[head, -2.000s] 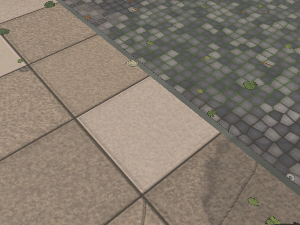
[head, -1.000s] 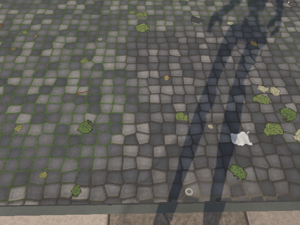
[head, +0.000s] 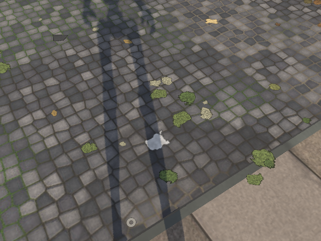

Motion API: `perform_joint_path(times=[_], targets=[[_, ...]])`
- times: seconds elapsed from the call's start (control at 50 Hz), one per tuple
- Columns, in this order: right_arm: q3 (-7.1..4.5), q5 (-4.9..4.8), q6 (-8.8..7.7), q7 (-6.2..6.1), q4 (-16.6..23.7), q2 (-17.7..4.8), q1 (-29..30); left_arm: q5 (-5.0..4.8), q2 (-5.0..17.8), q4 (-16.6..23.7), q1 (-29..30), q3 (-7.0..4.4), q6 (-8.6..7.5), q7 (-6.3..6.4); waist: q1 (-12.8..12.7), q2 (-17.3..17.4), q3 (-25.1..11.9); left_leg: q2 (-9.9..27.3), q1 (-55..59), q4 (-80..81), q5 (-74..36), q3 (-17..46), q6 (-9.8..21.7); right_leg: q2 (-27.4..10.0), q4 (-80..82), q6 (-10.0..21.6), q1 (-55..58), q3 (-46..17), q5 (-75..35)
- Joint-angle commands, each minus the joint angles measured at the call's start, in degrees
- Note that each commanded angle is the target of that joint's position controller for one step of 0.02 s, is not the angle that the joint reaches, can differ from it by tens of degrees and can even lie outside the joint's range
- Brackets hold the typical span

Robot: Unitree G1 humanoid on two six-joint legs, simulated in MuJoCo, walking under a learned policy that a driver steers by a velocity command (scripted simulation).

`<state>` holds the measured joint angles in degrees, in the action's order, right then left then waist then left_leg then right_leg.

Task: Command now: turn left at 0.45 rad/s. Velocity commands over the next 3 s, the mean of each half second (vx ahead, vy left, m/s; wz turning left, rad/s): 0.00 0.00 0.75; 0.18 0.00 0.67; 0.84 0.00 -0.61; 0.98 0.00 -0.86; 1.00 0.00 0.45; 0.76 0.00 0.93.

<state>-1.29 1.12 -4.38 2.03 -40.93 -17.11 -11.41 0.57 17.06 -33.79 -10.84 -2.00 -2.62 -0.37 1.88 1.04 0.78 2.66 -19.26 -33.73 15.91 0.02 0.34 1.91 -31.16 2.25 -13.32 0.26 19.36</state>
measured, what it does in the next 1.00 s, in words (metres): walks ahead, turning left: right foot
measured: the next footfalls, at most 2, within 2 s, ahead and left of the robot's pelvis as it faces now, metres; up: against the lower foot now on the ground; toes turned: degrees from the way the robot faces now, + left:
right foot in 0.68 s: +0.16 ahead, -0.02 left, +0.00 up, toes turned +41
left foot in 1.10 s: +0.09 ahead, +0.26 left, +0.00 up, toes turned +43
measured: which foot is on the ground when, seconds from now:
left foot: down 0.00-0.68, up 0.70-1.00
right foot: down 0.00-0.20, up 0.22-0.66, down 0.68-1.00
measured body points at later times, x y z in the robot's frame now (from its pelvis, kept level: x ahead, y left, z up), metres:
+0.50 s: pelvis +0.03 +0.07 +0.02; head +0.06 +0.08 +0.47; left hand +0.05 +0.38 -0.08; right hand +0.28 -0.13 -0.07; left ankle +0.02 +0.14 -0.73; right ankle +0.11 -0.08 -0.69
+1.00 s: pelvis +0.10 +0.07 +0.02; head +0.11 +0.09 +0.47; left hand -0.05 +0.28 -0.11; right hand +0.39 +0.01 -0.08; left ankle +0.02 +0.21 -0.69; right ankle +0.13 -0.05 -0.73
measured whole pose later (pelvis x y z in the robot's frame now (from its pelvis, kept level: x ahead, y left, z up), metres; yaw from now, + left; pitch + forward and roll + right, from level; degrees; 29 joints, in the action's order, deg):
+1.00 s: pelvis +0.10 +0.07 +0.02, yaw +45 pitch +1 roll +0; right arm -2.2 3.5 -2.2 3.1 -40.9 -15.6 -11.9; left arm 1.6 13.8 -44.7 -21.1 1.0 -5.9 -1.3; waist -5.4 -1.1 -0.4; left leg 2.8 -25.7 -43.2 16.7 1.5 -2.8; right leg -0.4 -12.0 3.3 -1.4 3.5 12.5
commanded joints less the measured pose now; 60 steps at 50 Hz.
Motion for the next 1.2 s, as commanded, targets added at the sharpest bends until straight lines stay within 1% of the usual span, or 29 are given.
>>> perform_joint_path(times=[0.02,0.04,0.08,0.12,0.18,0.2,0.22,0.24,0.26,0.32,0.38,0.46,0.62,0.68,0.7,0.72,0.76,0.8,0.88,0.94,0.98,1.0,1.04,1.08,1.1,1.12,1.14,1.16,1.2], targets=[[-2.29,0.7,-1.92,-0.67,5.17,-6.36,3.42,-0.03,9.7,4.54,-4.84,-4.07,-1.15,2.71,-3.69,-4.28,-2.86,0.29,-7.84,0.26,-9.52,3.28,7.06,-14.56,11.36,14.77,10.33,-13.41,-14.15],[-1.9,1.36,-1.81,-0.18,4.46,-4.39,1.84,0.27,9.87,3.97,-4.8,-4.17,-1.46,3.04,-2.98,-7.82,-2.14,-1.46,-8.76,-4.62,-2.17,0.06,4.69,-20.73,14.4,17.9,11.7,-16.84,-19.23],[-1.94,1.56,-0.91,0.29,4.02,-4.08,1.08,1.46,9.08,2.66,-3.81,-4.15,-2.48,4.09,-2.6,-6.92,0.77,2.21,-10.17,-9.44,11.15,2.53,3.1,-25.74,17.24,15.05,12.03,-15.96,-21.07],[-2.4,2.01,-0.53,1.36,3.68,-4.88,0.88,1.34,10.37,2.7,0.93,-4.34,-2.68,4.56,-1.44,-5.81,1.05,0.95,-5.59,-3.63,4.36,-0.77,2.6,-21.66,16.8,9.46,11.2,-7.21,-19.78],[-3.51,0.16,-1.15,4.65,4.35,-6.07,1.96,2.94,12.7,2.86,3.24,-4.62,-1.54,3.99,-2.09,-6.12,-0.95,-5.04,7.8,6.7,-10.52,-5.42,4.38,-16.56,10.67,4.7,6.17,2.23,-13.73],[-4.63,0.38,-1.58,4.52,4.61,-8.36,0.69,3.3,10.79,1.8,-0.06,-4.06,-1.28,3.45,-2.09,-2.29,-2.91,-4.45,13.79,9.34,-20.14,-2.32,7.3,-14.12,3.85,1.59,3.73,5.94,-8.42],[-6.87,0.3,-1.98,2.94,5.04,-16.62,-5.74,3.16,5.05,4.36,-4.65,-2.49,-1.21,3.21,-2.31,10.65,-11.54,9.5,28.43,11.42,-48.3,18.83,20.62,-5.16,-13.16,-6.09,-4.77,12.22,5.93],[-7.37,1.09,-2.47,2.46,5.04,-19.2,-11.31,2.61,4.24,6.18,-2.69,-1.5,-2.02,2.66,0.85,8.1,-15.53,18.97,36.91,14.35,-44.28,36.02,27.58,0.37,-19.88,-7.65,-15.92,0.81,23.68],[-7.3,2.54,-3.83,1.56,2.46,-15.35,-13.15,1.14,6.23,5.29,3.7,-2.18,-2.26,2.73,3.68,4.15,-4.05,16.14,30.07,14.5,-38.62,29.82,22.16,-2.48,-27.42,-6.8,-21.68,-5.64,22.46],[-4.75,0.36,-3.02,1.12,3.89,-8.8,-4.9,4.03,9.51,2.53,0.57,-3.13,-2.26,3.78,-2.35,3.38,-2.37,11.27,17.29,18.25,-32.84,23.39,18.76,-4.38,-32.46,-4.81,-18.41,-6.95,15.03],[-4.71,0.64,-2.06,1.25,7.46,-10.14,1.62,3.23,7.83,0.67,-3.34,-2.13,-0.6,3.34,-6.03,3.46,-3.08,6.28,9.19,21.27,-24.87,21.08,16.17,-2.95,-22.15,-5.74,-10.08,-4.64,5.43],[-5.72,1.64,-2.96,2.18,9.93,-11.67,0.61,1.71,6.9,-1.84,-4.3,-0.71,1.04,2.4,-3.7,4.01,-2.79,4.31,6.69,19.96,-16.4,24.29,15.89,-1.22,-12.86,-7.27,-6.14,-4.25,2.13],[-5.55,1.08,-1.22,1.86,10.63,-10.79,-0.69,0.3,7.81,-3.62,-2.72,0.16,-1.62,3.01,-1.42,4.01,-4.19,3.94,11.31,12.36,-17.26,36.55,15.71,0.99,2.85,-4.89,-4.96,-4.02,-2.57],[-3.75,1.83,0.04,2.3,9.07,-7.97,-0.93,-0.75,11.19,-3.59,-5.86,-1.1,-2.9,1.7,-3.38,1.16,-5.58,-3.16,0.05,8.02,-4.91,33.76,8.69,-6.0,13.38,5.37,12.65,-8.22,-26.09],[-2.28,1.89,0.18,2.04,10.09,-2.78,-5.19,-0.65,16.55,-3.33,-8.77,-2.49,-4.01,2.03,-1.31,-10.27,-11.51,-12.32,-9.91,-5.04,15.51,21.73,0.98,-21.56,13.3,20.94,26.01,-22.75,-50.35],[-3.42,3.17,-0.51,1.93,9.17,-6.45,-6.46,2.03,17.75,-1.6,-4.48,-3.23,-4.27,2.38,-1.82,-7.36,-5.63,-10.86,-17.77,-17.27,19.91,15.36,-3.66,-30.49,17.12,25.59,22.13,-29.1,-47.1],[-5.24,2.92,0.26,-0.08,6.66,-11.64,-4.15,0.38,9.82,-0.35,3.46,-1.34,-4.01,2.06,-0.36,-4.94,-2.51,-6.21,-14.03,-31.41,14.62,9.77,-5.25,-21.21,19.15,16.0,11.75,-15.67,-33.39],[-4.16,4.76,0.47,-0.27,4.78,-7.97,-4.37,0.2,4.34,-0.22,2.22,0.91,-3.7,2.19,-1.73,-8.52,-1.43,-2.75,-13.49,-34.8,4.69,7.73,-4.29,-16.56,24.73,10.75,8.38,-11.22,-4.04],[-2.67,2.15,0.7,1.71,4.38,-3.81,1.82,2.06,5.96,-4.38,-7.09,0.73,-4.06,1.47,-7.86,-6.09,4.45,-1.33,-24.27,-26.67,-0.75,3.51,-4.5,-15.44,27.47,7.9,16.09,-10.43,11.55],[-1.65,3.31,0.35,0.88,5.96,-1.79,7.25,1.53,7.25,-8.68,-13.52,0.22,-4.26,-0.47,-9.79,-6.12,4.91,-0.36,-21.71,-11.22,-0.71,0.73,-3.87,-16.36,27.63,11.67,17.31,-11.64,9.53],[-0.86,3.79,0.12,0.67,5.89,-0.83,7.3,1.41,7.97,-9.51,-11.88,-0.07,-4.16,-1.96,-8.19,-6.46,4.93,-1.04,-12.29,-3.46,2.87,-1.63,-2.43,-16.3,27.49,13.61,11.59,-12.01,6.94],[-3.06,-1.24,2.44,0.82,8.25,-5.99,12.55,-1.06,13.69,-11.53,-12.93,-2.9,-1.99,-0.91,-7.88,-1.78,4.55,-2.33,-11.1,-1.6,1.23,-2.86,-2.1,-14.9,22.59,10.24,10.49,-10.99,-0.21],[-2.42,-1.29,3.51,0.74,8.4,-3.98,8.49,-0.94,12.68,-12.01,-12.54,-2.91,-0.42,-0.84,-5.45,-8.12,3.86,-2.98,-5.28,1.99,1.19,-3.36,-1.34,-15.41,20.64,10.46,6.43,-12.43,0.34],[-2.81,-0.75,3.29,-0.3,5.05,-3.84,-1.87,-1.38,9.3,-11.84,-8.15,-2.47,0.14,-0.76,1.04,-7.7,3.13,-3.24,13.0,7.33,-3.33,-3.0,-0.28,-13.27,15.19,8.83,-6.35,-11.61,0.45],[-4.03,-0.14,2.84,-1.49,1.77,-6.66,-12.22,-0.95,6.65,-10.62,-4.78,-1.86,-0.25,-0.7,6.49,-3.31,-0.55,-0.41,28.85,7.64,0.41,1.79,0.95,-9.74,5.36,7.03,-17.52,-9.29,-1.5],[-5.5,0.98,2.31,-2.71,0.14,-12.75,-24.16,-0.7,0.25,-7.87,-0.86,-0.17,-0.85,-0.63,12.9,10.28,-9.01,14.71,39.75,14.15,18.65,17.44,2.24,-2.42,-17.56,4.68,-24.5,-1.84,5.75],[-6.0,1.1,2.31,-3.41,0.66,-16.39,-21.06,-1.58,-0.42,-5.27,-0.03,-0.25,-0.74,-0.13,10.43,14.12,-6.45,22.33,35.14,23.44,34.5,35.39,4.99,1.36,-30.6,4.87,-37.04,-2.68,9.42],[-4.85,0.83,2.26,-3.57,1.73,-11.83,-15.31,-0.82,2.86,-5.57,-0.31,-1.12,-0.15,-0.05,7.22,7.89,-1.93,22.61,29.14,22.39,32.38,33.44,6.2,-2.97,-36.44,5.34,-38.23,-6.78,4.67],[-2.73,0.08,1.5,-2.77,2.6,-4.76,-6.51,-0.48,3.9,-7.64,-3.91,-1.99,0.83,-1.27,1.15,5.41,1.33,16.87,20.76,22.93,18.32,18.58,4.36,-6.85,-34.98,3.44,-33.32,-5.53,-2.36]])
Over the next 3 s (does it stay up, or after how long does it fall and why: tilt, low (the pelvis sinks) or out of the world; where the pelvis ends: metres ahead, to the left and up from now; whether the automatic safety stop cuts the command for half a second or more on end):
stays up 1.63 0.45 -0.16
